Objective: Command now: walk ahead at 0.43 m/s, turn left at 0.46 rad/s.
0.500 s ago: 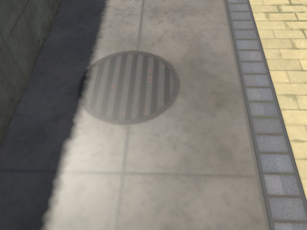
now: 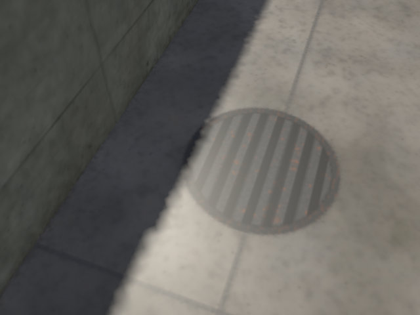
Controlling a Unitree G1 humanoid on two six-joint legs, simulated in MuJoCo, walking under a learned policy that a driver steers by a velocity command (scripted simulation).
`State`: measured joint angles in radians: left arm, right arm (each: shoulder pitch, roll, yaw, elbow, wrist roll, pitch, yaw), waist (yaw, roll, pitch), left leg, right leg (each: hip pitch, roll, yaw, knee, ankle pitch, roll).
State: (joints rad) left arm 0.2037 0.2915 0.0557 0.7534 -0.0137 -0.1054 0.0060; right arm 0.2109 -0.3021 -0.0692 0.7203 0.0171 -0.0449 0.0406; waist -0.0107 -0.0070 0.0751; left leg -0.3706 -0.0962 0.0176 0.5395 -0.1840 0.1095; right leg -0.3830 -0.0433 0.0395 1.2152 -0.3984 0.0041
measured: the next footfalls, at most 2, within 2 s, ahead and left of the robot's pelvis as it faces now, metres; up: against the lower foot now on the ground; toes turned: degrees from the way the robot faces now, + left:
right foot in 0.32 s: +0.35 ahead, -0.13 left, +0.00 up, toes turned +7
left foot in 0.58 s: +0.23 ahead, +0.11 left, +0.00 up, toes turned +4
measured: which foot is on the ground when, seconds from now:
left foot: down 0.00-0.34, up 0.36-0.56, down 0.58-1.00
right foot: up 0.00-0.30, down 0.32-1.00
